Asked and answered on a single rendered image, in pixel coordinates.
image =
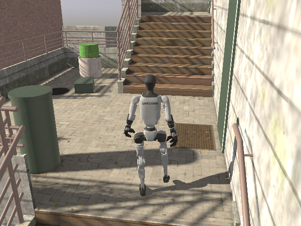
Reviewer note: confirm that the right robot forearm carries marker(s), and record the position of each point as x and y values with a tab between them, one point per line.
172	127

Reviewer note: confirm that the left robot forearm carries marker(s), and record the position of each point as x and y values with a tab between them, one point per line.
128	123

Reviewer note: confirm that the robot right shin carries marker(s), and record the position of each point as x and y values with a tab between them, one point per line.
164	158

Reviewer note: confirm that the robot right upper arm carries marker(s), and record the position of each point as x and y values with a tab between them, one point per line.
167	108

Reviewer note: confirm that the robot left upper arm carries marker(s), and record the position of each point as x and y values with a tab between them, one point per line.
133	107

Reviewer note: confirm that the left robot thigh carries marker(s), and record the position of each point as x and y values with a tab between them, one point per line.
139	143

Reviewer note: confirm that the right robot hand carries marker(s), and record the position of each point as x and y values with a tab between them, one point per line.
174	140

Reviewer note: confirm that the left robot hand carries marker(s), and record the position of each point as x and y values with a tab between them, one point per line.
126	132

